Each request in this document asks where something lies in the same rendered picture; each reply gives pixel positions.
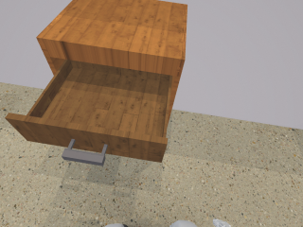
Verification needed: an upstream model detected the handle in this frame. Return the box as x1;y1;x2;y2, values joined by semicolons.
62;139;108;166

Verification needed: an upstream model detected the drawer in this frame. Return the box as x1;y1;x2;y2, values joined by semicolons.
5;59;172;163

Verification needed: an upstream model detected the cabinet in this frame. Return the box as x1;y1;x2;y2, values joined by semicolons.
36;0;187;126

